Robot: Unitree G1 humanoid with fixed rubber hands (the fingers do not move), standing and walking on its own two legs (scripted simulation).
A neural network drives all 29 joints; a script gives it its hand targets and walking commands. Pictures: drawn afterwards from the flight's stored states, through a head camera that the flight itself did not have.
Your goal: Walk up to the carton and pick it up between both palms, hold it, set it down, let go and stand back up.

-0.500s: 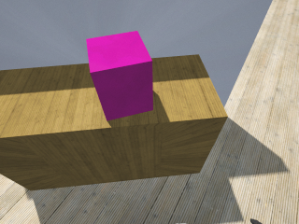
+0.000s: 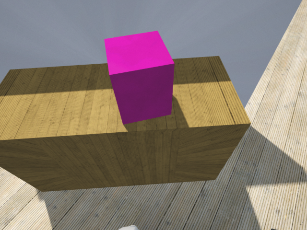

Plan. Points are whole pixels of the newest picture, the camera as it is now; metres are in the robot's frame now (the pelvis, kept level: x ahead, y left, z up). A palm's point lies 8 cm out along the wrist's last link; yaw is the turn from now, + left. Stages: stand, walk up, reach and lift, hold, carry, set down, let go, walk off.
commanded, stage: walk up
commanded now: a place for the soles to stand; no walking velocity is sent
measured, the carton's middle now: (139, 79) +0.64 +0.06 -0.01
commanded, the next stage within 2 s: none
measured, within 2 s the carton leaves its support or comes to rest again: neither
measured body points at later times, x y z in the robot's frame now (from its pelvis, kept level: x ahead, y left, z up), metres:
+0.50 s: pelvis +0.14 +0.03 +0.02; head +0.15 +0.05 +0.46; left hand +0.24 +0.34 -0.12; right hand +0.14 -0.28 -0.10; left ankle +0.05 +0.11 -0.72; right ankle +0.17 -0.10 -0.70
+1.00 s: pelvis +0.24 +0.07 +0.00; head +0.27 +0.08 +0.45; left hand +0.31 +0.38 -0.13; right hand +0.33 -0.23 -0.12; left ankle +0.34 +0.14 -0.72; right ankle +0.21 -0.09 -0.69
